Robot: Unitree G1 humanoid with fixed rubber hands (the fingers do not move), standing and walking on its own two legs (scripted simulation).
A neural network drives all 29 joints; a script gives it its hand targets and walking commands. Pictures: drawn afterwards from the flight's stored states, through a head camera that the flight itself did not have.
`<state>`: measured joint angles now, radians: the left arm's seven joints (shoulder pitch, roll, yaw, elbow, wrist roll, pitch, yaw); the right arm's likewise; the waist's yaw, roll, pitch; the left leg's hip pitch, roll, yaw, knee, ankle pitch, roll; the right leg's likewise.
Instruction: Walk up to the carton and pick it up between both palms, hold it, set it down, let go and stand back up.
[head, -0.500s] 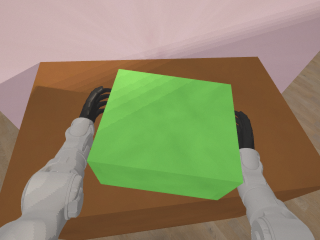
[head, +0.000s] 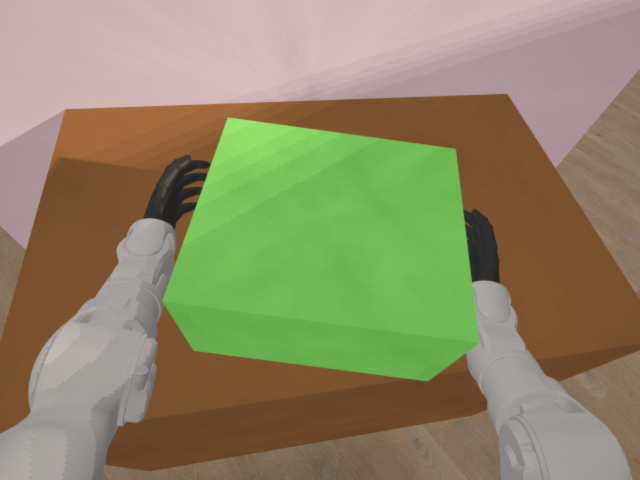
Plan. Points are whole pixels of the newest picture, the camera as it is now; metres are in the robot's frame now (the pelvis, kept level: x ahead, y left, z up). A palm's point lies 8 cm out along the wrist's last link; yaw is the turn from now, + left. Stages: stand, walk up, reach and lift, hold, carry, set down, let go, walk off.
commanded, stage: set down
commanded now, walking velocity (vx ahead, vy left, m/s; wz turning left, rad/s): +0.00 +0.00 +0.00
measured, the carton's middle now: (326, 248) +0.42 -0.03 +0.01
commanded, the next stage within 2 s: none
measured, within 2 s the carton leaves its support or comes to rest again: neither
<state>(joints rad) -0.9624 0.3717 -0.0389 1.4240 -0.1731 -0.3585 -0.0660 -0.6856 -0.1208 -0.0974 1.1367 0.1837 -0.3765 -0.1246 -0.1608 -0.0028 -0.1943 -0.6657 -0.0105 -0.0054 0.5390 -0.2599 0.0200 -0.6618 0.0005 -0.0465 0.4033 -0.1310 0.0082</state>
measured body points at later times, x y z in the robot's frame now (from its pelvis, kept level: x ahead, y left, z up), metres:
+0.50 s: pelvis -0.03 +0.00 +0.00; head +0.05 +0.03 +0.44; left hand +0.44 +0.21 +0.04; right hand +0.36 -0.23 +0.04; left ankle -0.03 +0.09 -0.73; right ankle +0.01 -0.13 -0.73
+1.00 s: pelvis -0.05 +0.00 +0.00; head -0.06 +0.02 +0.45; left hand +0.34 +0.26 +0.06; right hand +0.29 -0.22 +0.06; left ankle -0.03 +0.09 -0.73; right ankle +0.01 -0.13 -0.73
